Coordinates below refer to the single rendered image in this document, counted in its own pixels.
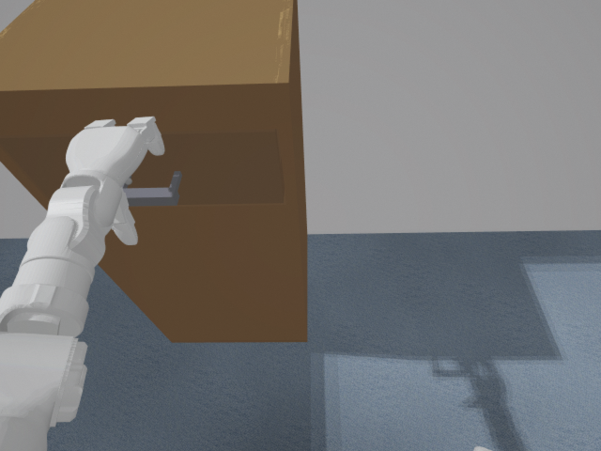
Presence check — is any left robot hand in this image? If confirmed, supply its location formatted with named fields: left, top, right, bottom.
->
left=66, top=117, right=164, bottom=245

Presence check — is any handle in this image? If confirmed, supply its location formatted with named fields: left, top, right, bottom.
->
left=122, top=171, right=182, bottom=207

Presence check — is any robot left forearm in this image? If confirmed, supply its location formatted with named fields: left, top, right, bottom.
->
left=0, top=169, right=122, bottom=338

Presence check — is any robot left upper arm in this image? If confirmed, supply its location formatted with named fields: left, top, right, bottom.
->
left=0, top=332, right=87, bottom=451

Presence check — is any cabinet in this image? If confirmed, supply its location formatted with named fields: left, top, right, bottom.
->
left=0, top=0, right=307, bottom=343

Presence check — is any drawer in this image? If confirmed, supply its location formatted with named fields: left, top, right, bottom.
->
left=0, top=129, right=285, bottom=205

